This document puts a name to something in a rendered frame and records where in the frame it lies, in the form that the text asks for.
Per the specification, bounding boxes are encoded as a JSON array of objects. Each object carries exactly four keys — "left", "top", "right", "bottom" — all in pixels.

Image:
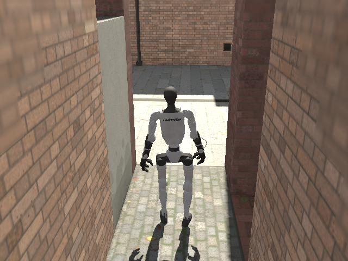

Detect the left robot upper arm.
[{"left": 147, "top": 111, "right": 160, "bottom": 142}]

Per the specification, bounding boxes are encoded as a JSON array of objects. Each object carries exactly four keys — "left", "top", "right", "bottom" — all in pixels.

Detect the robot left hand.
[{"left": 140, "top": 158, "right": 153, "bottom": 172}]

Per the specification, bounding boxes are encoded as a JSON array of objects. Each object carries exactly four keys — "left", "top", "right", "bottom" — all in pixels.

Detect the robot left forearm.
[{"left": 142, "top": 134, "right": 153, "bottom": 159}]

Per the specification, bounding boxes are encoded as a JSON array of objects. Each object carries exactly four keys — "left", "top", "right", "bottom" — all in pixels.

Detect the right robot upper arm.
[{"left": 183, "top": 109, "right": 198, "bottom": 139}]

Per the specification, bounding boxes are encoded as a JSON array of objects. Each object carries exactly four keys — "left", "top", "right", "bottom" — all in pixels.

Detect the robot thigh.
[
  {"left": 156, "top": 152, "right": 167, "bottom": 189},
  {"left": 182, "top": 152, "right": 194, "bottom": 192}
]

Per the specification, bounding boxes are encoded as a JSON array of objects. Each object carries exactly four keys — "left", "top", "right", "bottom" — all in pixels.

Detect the right robot thigh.
[{"left": 182, "top": 152, "right": 194, "bottom": 192}]

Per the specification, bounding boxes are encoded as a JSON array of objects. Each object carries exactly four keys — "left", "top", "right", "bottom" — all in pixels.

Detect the robot right forearm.
[{"left": 193, "top": 131, "right": 204, "bottom": 153}]

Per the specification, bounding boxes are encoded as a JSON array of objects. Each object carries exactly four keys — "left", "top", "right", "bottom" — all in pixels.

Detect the left robot thigh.
[{"left": 156, "top": 152, "right": 167, "bottom": 189}]

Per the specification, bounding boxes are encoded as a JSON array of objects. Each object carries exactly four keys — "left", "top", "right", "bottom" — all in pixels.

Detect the robot right hand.
[{"left": 193, "top": 152, "right": 206, "bottom": 164}]

